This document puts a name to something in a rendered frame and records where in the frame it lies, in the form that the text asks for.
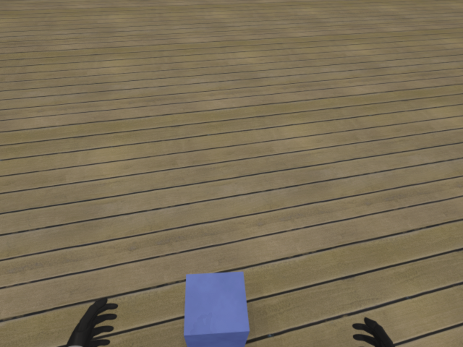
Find robot left hand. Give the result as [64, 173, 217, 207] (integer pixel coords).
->
[65, 298, 118, 347]

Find carton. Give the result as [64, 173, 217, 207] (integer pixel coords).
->
[184, 272, 250, 347]

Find robot right hand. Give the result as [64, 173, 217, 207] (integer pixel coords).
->
[352, 317, 395, 347]

